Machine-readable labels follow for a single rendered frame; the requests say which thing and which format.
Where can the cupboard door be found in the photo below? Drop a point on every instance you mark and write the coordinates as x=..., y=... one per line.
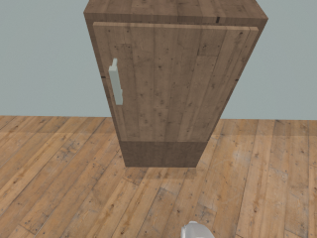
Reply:
x=175, y=78

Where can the handle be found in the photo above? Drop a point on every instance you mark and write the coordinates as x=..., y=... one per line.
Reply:
x=115, y=81

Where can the right robot thigh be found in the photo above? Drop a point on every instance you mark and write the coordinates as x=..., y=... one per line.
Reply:
x=195, y=230

